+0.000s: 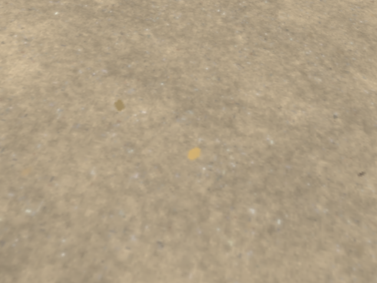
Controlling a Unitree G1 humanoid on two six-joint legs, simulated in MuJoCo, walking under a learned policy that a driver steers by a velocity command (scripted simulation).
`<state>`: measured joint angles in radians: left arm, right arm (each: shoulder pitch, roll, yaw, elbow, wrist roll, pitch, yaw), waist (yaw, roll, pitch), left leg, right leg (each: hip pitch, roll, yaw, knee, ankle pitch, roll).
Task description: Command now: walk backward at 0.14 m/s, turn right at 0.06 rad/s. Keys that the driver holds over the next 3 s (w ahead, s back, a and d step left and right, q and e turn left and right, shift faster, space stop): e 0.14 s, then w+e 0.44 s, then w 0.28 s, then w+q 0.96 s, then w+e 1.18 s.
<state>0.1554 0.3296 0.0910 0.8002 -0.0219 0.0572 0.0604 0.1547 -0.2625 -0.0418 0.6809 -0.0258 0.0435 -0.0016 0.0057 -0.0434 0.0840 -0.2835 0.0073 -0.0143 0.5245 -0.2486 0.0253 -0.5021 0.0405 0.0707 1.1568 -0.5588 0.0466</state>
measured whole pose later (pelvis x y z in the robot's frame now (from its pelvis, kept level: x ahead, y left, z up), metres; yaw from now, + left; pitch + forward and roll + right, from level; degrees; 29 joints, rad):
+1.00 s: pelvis +0.21 -0.07 +0.00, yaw -22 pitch +1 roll +2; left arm 0.28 0.29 0.05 0.78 -0.01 -0.08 0.01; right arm 0.26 -0.27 -0.06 0.84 0.00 -0.09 0.03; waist -0.01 -0.04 0.04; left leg -0.22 -0.06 0.02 0.36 -0.16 0.05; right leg -0.49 -0.06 0.05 1.14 -0.34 -0.03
